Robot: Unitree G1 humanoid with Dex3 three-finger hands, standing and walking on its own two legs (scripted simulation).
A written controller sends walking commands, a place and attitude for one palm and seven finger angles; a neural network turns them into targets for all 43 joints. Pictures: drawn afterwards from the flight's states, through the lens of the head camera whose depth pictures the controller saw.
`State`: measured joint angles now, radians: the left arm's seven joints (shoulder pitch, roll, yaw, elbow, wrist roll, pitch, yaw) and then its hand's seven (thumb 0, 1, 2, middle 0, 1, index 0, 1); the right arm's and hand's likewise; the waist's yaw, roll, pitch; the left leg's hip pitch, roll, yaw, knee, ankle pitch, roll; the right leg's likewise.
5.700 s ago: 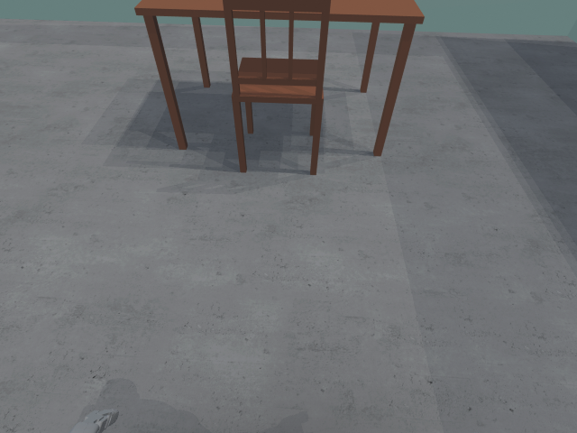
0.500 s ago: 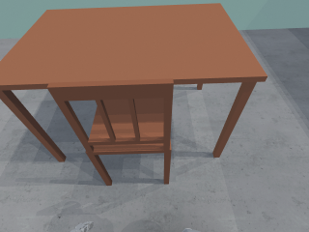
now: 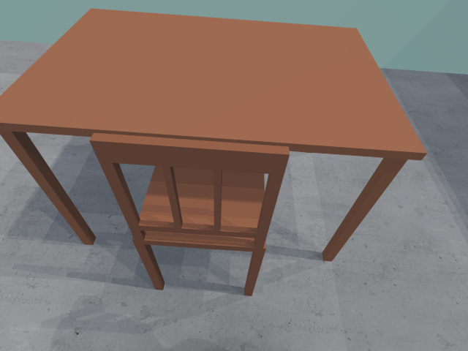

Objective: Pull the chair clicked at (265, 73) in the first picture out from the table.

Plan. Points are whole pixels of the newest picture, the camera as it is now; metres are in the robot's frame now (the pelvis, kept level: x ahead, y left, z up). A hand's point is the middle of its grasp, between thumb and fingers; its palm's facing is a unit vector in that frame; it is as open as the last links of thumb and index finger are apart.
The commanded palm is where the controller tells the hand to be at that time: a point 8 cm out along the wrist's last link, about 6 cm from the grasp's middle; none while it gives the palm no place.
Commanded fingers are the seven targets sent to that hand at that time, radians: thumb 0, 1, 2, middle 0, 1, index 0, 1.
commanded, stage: come to a stop and stand still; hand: left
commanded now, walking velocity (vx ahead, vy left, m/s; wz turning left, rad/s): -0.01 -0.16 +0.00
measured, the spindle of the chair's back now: (173, 198) +0.46 +0.19 -0.11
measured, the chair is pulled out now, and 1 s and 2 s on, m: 0.00 0.00 0.00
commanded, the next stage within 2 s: look again from close up in 0.64 s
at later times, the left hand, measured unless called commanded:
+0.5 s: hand out of the picture -0.03 +0.12 -0.17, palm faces +0.04 -0.99 -0.16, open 7.4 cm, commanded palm none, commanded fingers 0.00 0.90 0.90 -0.20 -0.30 -0.20 -0.30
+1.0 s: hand out of the picture +0.02 +0.17 -0.18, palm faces +0.03 -0.98 -0.21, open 7.4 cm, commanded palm none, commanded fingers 0.00 0.90 0.90 -0.20 -0.30 -0.20 -0.30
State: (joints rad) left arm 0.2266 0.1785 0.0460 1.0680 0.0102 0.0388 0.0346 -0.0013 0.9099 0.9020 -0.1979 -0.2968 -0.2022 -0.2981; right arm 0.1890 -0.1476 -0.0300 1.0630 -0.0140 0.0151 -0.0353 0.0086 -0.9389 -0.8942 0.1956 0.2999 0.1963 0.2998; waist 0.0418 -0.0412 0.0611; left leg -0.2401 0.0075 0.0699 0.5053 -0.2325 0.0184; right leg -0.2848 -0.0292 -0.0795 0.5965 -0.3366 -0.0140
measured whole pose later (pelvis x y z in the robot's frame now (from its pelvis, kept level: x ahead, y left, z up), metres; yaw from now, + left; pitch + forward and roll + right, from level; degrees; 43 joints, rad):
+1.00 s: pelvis +0.01 +0.00 +0.00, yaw -1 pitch -1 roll -1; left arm 0.31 0.13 0.00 1.07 0.01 -0.02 0.05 0.00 0.91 0.90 -0.20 -0.30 -0.20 -0.30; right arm 0.31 -0.15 0.00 1.09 -0.01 -0.02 -0.03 0.03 -0.95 -0.89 0.20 0.30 0.20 0.30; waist -0.01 0.03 0.00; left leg -0.26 0.01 0.05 0.59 -0.32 0.02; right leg -0.13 -0.01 -0.03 0.53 -0.38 0.01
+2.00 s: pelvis -0.05 -0.01 -0.06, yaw +0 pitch +9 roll +0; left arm 0.23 0.20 0.17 0.24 -0.24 -0.52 -0.25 0.00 0.70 0.81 -0.17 -0.26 -0.18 -0.27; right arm 0.17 -0.24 -0.03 0.62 0.02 -0.23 -0.01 0.01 -0.91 -0.89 0.20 0.30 0.20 0.30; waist -0.03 -0.03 -0.14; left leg -0.77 0.01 0.04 0.97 -0.36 0.01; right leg -0.68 -0.02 -0.05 1.01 -0.48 -0.02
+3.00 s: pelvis -0.04 +0.02 -0.09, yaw +1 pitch +15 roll -4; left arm 0.33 0.24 0.19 0.03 -0.26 -0.41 -0.23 -0.01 -0.44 0.33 -0.06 -0.09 -0.07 -0.09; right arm 0.18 -0.22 0.01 0.53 0.02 -0.16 -0.05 0.01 -0.91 -0.89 0.20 0.30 0.20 0.30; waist 0.00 0.04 -0.16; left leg -0.97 0.02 -0.01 1.16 -0.46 0.04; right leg -0.82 -0.01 -0.09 1.11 -0.56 0.01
